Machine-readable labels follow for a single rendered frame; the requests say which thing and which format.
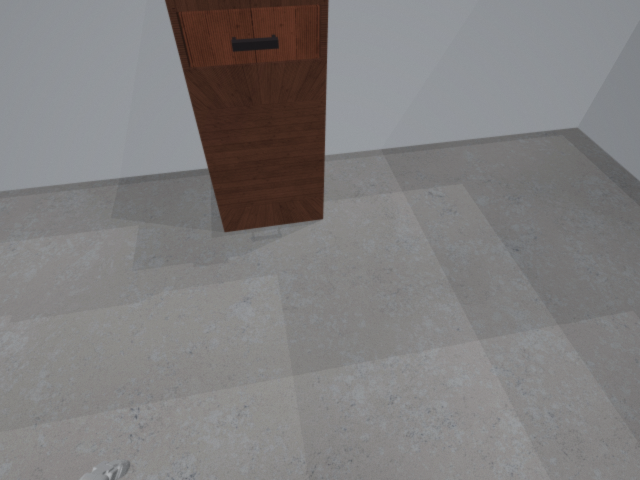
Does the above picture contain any drawer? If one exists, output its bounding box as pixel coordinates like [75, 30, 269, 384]
[178, 5, 320, 68]

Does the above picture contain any left robot hand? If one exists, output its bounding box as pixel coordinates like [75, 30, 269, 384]
[79, 459, 130, 480]

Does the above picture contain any handle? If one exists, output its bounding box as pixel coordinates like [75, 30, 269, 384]
[231, 35, 279, 52]

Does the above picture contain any cabinet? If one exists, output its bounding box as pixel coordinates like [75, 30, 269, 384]
[165, 0, 328, 232]

